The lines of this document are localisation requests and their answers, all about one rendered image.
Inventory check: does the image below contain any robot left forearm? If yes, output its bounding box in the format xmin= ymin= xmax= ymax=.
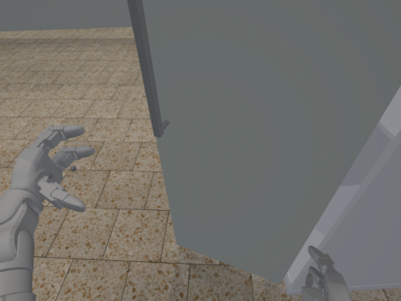
xmin=0 ymin=189 xmax=44 ymax=301

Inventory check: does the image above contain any robot right hand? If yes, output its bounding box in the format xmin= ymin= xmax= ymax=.
xmin=301 ymin=246 xmax=352 ymax=301

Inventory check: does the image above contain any robot left hand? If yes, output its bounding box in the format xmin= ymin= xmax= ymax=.
xmin=10 ymin=125 xmax=95 ymax=212

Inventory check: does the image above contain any handle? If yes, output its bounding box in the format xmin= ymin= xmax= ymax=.
xmin=127 ymin=0 xmax=169 ymax=138

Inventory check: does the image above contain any fridge door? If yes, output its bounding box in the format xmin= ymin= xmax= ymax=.
xmin=142 ymin=0 xmax=401 ymax=284

